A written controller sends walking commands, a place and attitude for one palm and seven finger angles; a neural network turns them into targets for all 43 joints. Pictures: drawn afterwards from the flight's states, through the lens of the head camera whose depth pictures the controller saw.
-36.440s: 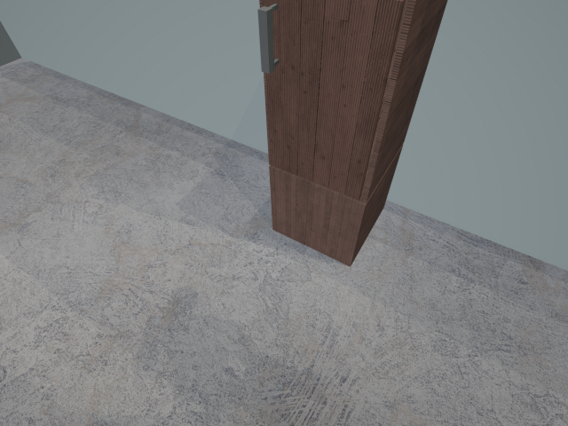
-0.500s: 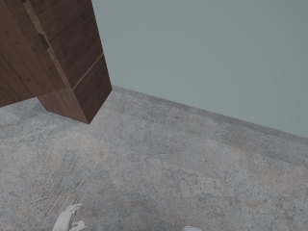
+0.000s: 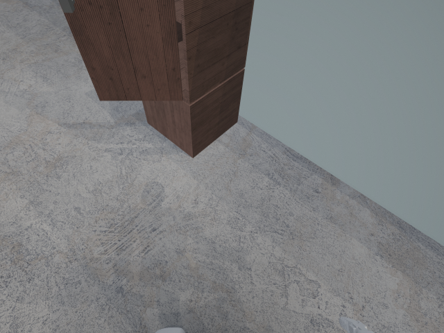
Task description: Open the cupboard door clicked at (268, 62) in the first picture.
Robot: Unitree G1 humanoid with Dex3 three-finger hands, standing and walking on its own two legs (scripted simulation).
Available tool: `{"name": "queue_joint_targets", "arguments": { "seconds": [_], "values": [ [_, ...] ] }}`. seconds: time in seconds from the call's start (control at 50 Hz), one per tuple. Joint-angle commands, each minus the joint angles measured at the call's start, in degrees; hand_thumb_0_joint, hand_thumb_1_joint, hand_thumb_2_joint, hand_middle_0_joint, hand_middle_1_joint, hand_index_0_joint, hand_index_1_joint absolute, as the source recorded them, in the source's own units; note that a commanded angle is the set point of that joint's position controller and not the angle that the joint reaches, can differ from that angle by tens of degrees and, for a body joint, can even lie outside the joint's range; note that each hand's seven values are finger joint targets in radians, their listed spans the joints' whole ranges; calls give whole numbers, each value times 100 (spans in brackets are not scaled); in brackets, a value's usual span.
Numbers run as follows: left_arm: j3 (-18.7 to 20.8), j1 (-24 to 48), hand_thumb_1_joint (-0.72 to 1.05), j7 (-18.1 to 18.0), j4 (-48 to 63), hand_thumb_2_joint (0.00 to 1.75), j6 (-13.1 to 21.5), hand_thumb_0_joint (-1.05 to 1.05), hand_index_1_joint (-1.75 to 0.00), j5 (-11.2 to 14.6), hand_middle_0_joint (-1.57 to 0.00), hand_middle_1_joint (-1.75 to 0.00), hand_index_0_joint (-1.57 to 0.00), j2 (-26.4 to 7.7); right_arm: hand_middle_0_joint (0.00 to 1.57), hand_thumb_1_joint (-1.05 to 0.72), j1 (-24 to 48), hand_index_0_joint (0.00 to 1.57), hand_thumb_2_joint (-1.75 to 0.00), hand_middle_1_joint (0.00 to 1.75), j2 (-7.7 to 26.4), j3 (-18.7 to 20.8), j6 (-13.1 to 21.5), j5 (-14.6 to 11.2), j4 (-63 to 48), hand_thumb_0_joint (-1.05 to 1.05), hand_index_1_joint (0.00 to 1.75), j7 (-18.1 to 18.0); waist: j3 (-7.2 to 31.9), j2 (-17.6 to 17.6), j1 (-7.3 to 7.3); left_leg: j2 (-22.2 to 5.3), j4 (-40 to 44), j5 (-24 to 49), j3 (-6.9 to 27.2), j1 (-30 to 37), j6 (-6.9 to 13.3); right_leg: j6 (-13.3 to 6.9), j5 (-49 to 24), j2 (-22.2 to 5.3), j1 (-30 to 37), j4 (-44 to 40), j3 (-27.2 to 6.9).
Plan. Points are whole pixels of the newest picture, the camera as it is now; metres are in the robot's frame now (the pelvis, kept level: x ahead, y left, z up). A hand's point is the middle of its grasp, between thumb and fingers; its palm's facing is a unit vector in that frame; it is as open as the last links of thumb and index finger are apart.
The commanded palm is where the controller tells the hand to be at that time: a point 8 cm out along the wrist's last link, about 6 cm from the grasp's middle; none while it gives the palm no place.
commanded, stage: turn to face it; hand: left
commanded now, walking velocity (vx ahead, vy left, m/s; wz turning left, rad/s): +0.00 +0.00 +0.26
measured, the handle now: out of the picture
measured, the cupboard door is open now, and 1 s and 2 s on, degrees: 45 45 45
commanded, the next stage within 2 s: take the last steps up to it in 0.14 s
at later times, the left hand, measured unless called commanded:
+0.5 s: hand out of the picture +0.05 +0.18 -0.14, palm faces +0.18 -0.96 -0.22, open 7.3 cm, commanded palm none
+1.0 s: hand out of the picture +0.04 +0.29 -0.18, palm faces +0.33 -0.93 -0.18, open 7.4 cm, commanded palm none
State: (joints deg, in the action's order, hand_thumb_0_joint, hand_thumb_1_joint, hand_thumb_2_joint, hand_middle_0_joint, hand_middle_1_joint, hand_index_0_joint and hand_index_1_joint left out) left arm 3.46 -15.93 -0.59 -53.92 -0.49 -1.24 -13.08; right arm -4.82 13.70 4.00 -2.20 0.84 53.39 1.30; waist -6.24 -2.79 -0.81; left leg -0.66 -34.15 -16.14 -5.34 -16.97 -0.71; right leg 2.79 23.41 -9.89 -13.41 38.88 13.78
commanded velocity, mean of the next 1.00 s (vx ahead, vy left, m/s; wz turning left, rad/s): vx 0.23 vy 0.11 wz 0.16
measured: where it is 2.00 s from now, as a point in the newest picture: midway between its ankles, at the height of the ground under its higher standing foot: (167, 270)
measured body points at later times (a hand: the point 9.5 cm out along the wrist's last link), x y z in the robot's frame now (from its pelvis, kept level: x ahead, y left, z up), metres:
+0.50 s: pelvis +0.02 -0.01 +0.01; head +0.03 -0.03 +0.46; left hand +0.04 +0.23 -0.13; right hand +0.07 -0.25 -0.15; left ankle +0.00 +0.10 -0.68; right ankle +0.01 -0.13 -0.72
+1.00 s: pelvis +0.14 +0.13 +0.00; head +0.17 +0.16 +0.45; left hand +0.02 +0.34 -0.16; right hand +0.30 -0.06 -0.14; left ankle +0.16 +0.22 -0.72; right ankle +0.06 -0.04 -0.63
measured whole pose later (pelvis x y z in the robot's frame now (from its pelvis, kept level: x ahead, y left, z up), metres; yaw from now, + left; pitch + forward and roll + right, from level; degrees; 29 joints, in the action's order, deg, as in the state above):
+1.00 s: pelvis +0.14 +0.13 +0.00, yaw +15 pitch +0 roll +0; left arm 3.5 -20.1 -0.1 -64.1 0.3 -1.3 -10.3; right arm -7.2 9.4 2.1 3.1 1.5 55.7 0.2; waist -5.3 -2.4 -2.3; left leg -0.8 -36.2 -15.2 -9.5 -21.0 4.0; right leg 0.0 25.2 -8.6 -20.6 70.2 2.6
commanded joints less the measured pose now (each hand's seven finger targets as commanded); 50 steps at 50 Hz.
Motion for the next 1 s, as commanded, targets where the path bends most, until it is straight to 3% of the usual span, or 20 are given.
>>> {"name": "queue_joint_targets", "arguments": {
  "seconds": [0.0, 0.02, 0.08, 0.22, 0.3, 0.36, 0.38, 0.4, 0.42, 0.44, 0.5, 0.58, 0.76, 0.8, 0.82, 0.84, 0.86, 0.88, 0.9, 0.98],
  "values": [
    [90, 426, 90, -85, 700, 90, -52, 0, -30, 46, -20, -30, -20, -516, 20, -90, -1228, 20, -90, 30, 1393, 243, 104, 48, -64, 0, 30, -177, 1414, 1236, 580, -2349, 1117, 3990, 2107, 1680, 1516, 45, 1415, 229, -1548, 2459, -1200],
    [107, 520, 90, -87, 552, 90, -101, 0, -30, 31, -20, -30, -20, -438, 20, -90, -934, 20, -90, 30, 1184, 193, 144, 54, -118, 0, 30, -233, 1235, 1599, 487, -1947, 1305, 3439, 2032, 1308, 1330, 59, 1049, 244, -1634, 2537, -1305],
    [129, 307, 90, -1, 260, 90, -142, 0, -30, 6, -20, -30, -20, -430, 20, -90, -487, 20, -90, 30, 866, 56, 193, 52, -237, 0, 30, -306, 729, 1063, 184, -1474, 1460, 3107, 1573, 850, 1034, 103, 183, 329, -1608, 2620, -1406],
    [70, 254, 90, -15, 154, 90, -148, 0, -30, 23, -20, -30, -20, -291, 20, -90, -730, 20, -90, 30, 726, 10, 232, 41, -58, 0, 30, -302, 800, 1059, 126, -1314, 1543, 2976, 1487, 970, 1030, 157, -20, 486, -1219, 1644, -1264],
    [53, 383, 90, 49, 258, 90, -56, 0, -30, 11, -20, -30, -20, -210, 20, -90, -761, 20, -90, 30, 751, 58, 185, 80, -13, 0, 30, -235, 666, 1322, 158, -1152, 1700, 586, 1815, 534, 1054, 57, 283, 732, -615, 386, -962],
    [138, -294, 90, 98, 29, 90, 79, 0, -30, -9, -20, -30, -20, -296, 20, -90, -544, 20, -90, 30, 699, 98, 180, 28, -46, 0, 30, -194, 597, 909, -231, -720, 1162, -969, 1682, -592, 752, -24, -468, 800, 953, -1159, -821],
    [218, -663, 90, 61, -77, 90, 145, 0, -30, -64, -20, -30, -20, -573, 20, -90, -527, 20, -90, 30, 421, 64, 194, -19, -100, 0, 30, -164, 526, -24, -416, -195, 238, -1508, 1209, -1581, 474, -208, 175, 163, 1809, -1877, -1551],
    [343, -1039, 90, 1, -126, 90, 188, 0, -30, -125, -20, -30, -20, -1118, 20, -90, -397, 20, -90, 30, 54, -10, 227, -47, -293, 0, 30, -122, 484, -1747, -626, 435, -1483, -1904, 418, -2691, 98, -795, 1322, -1514, 2273, -2844, -3707],
    [309, -1016, 90, -45, -63, 90, 187, 0, -30, -31, -20, -30, -20, -1213, 20, -90, -16, 20, -90, 30, 487, 64, 191, 57, -413, 0, 30, -74, 50, -1279, -638, 129, -2655, -1709, 864, -2792, 62, -1128, 1864, -2107, 1220, -3344, -4342],
    [289, -599, 90, -55, 42, 90, 163, 0, -30, 6, -20, -30, -20, -1050, 20, -90, -35, 20, -90, 30, 470, 92, 154, 84, -438, 0, 30, -16, -178, -511, -367, -38, -2935, -1128, 993, -2721, 64, -1127, 1777, -2024, 834, -3430, -3781],
    [107, -96, 90, -26, 5, 90, 378, 0, -30, 34, -20, -30, -20, -422, 20, -90, -529, 20, -90, 30, 332, 116, 75, 85, 29, 0, 30, 59, -318, -955, 52, -324, -3367, 190, 887, -2303, -135, -603, 92, -1098, 356, -3228, -2151],
    [96, -600, 90, -32, -275, 90, 502, 0, -30, 35, -20, -30, -20, -403, 20, -90, -545, 20, -90, 30, 88, 71, 76, 37, 171, 0, 30, 121, 42, -495, -22, -326, -3007, 635, 534, -2397, -263, -566, -1591, -934, 1101, -2956, -1246],
    [119, -1072, 90, -52, -753, 90, 471, 0, -30, -82, -20, -30, -20, -580, 20, -90, 299, 20, -90, 30, -122, -96, 218, -2, -107, 0, 30, 220, -162, -957, -256, -313, -605, 143, -113, -1619, -57, -657, -2687, -1181, 1275, -2464, -673],
    [163, -847, 90, -51, -730, 90, 452, 0, -30, -76, -20, -30, -20, -713, 20, -90, -168, 20, -90, 30, -31, -86, 297, -2, -1, 0, 30, 189, 54, -987, 13, -83, -65, -18, -289, -583, 94, -609, -3262, -1181, 942, -1934, -553],
    [186, -689, 90, -44, -708, 90, 440, 0, -30, -54, -20, -30, -20, -752, 20, -90, -923, 20, -90, 30, 122, -52, 355, 34, 227, 0, 30, 137, 439, -741, 393, 130, 442, 203, -453, 510, 161, -477, -3628, -950, 653, -1061, -232],
    [134, -804, 90, 0, -679, 90, 426, 0, -30, -33, -20, -30, -20, -558, 20, -90, -1777, 20, -90, 30, 548, 59, 382, 68, 475, 0, 30, 69, 1066, 161, 686, -36, 529, 258, -307, 1851, 251, -336, -3028, -633, 77, 238, -74],
    [100, -1027, 90, 63, -535, 90, 385, 0, -30, 58, -20, -30, -20, -179, 20, -90, -2598, 20, -90, 30, 1297, 258, 453, 133, 626, 0, 30, -41, 1855, 1933, 923, -1609, 823, 500, 1998, 3075, 772, -101, 314, 343, -1406, 2019, 52],
    [44, -600, 90, 28, -304, 90, 340, 0, -30, 50, -20, -30, -20, -67, 20, -90, -2916, 20, -90, 30, 1451, 291, 407, 63, 715, 0, 30, -175, 2148, 2121, 1000, -2039, 1613, 598, 2843, 3170, 1077, -350, 1264, 619, -2026, 3200, -749],
    [50, -236, 90, 2, -186, 90, 349, 0, -30, 48, -20, -30, -20, -34, 20, -90, -2529, 20, -90, 30, 1352, 256, 398, 73, 655, 0, 30, -205, 1710, 1544, 860, -2205, 1735, 553, 2651, 2764, 1231, -435, 961, 367, -2355, 3825, -1146],
    [51, -209, 90, 70, -479, 90, 240, 0, -30, -39, -20, -30, -20, 149, 20, -90, -1425, 20, -90, 30, 302, -54, 621, 54, 375, 0, 30, -260, 485, 740, 186, -1642, 2132, 1333, 1244, 747, 913, -337, -480, -15, -2049, 3576, -1353]
  ]
}}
